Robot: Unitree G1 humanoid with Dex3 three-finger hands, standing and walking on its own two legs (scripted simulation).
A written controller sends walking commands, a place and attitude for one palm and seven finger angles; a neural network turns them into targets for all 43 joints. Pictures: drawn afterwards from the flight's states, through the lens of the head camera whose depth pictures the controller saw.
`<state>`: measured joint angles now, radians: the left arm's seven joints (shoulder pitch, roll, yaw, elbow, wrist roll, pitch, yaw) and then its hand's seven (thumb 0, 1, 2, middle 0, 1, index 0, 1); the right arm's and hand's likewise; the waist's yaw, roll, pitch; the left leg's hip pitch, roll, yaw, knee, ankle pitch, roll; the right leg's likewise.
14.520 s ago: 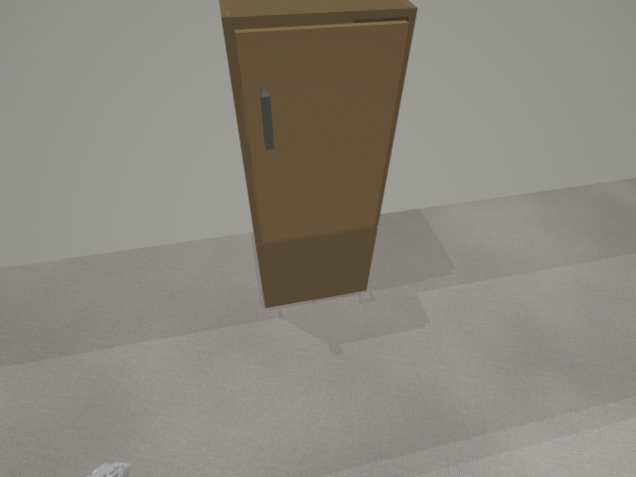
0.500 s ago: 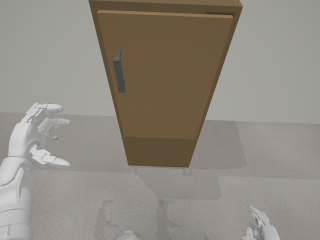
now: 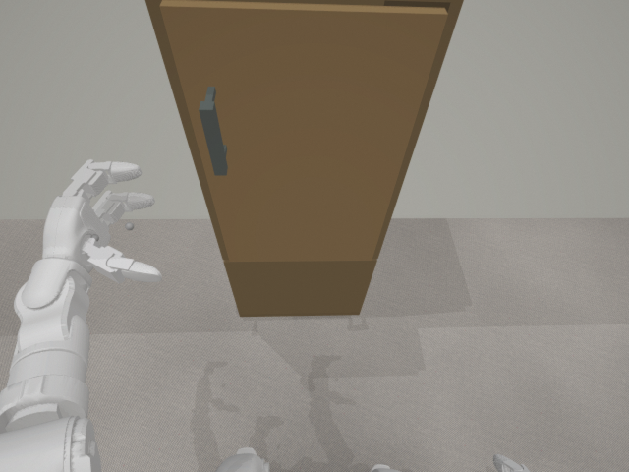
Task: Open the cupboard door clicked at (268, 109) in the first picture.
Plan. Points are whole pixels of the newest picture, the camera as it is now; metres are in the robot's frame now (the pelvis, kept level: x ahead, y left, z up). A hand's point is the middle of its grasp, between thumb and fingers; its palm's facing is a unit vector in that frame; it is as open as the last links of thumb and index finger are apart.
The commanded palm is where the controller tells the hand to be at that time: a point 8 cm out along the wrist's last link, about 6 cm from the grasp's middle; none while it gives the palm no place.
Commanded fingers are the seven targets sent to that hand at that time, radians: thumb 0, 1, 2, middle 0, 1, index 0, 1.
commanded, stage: move the hooked fingers beside the handle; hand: left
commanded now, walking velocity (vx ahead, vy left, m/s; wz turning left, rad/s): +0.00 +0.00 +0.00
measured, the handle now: (216, 132) +0.57 +0.17 +0.08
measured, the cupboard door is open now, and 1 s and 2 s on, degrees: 0 0 0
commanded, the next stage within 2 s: slide the fingers in behind the handle in 1.80 s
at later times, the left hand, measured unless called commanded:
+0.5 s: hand (155, 183) +0.46 +0.23 +0.09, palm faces +0.04 -1.00 -0.01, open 13.9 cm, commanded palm +0.44 +0.28 +0.08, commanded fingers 0.00 -0.50 0.30 -0.30 -1.20 -0.30 -1.20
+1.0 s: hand (175, 149) +0.53 +0.22 +0.08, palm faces +0.03 -1.00 -0.01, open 13.9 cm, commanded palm +0.50 +0.26 +0.08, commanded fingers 0.00 -0.50 0.30 -0.30 -1.20 -0.30 -1.20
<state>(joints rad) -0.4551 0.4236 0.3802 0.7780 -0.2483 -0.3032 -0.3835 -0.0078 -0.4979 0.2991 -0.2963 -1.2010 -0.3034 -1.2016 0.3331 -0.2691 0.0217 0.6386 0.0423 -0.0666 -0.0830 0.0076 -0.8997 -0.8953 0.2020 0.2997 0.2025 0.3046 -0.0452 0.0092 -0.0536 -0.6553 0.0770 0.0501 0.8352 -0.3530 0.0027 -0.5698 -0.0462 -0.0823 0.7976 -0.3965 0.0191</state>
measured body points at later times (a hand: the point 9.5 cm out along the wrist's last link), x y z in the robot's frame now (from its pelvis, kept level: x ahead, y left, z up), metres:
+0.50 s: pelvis +0.00 +0.00 -0.01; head +0.09 +0.01 +0.43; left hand +0.45 +0.28 +0.09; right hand +0.03 -0.28 -0.12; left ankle +0.03 +0.12 -0.70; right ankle +0.00 -0.13 -0.70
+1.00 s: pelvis +0.00 +0.00 -0.02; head +0.13 +0.02 +0.41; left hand +0.52 +0.27 +0.09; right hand -0.03 -0.27 -0.12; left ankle +0.03 +0.12 -0.70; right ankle +0.00 -0.13 -0.70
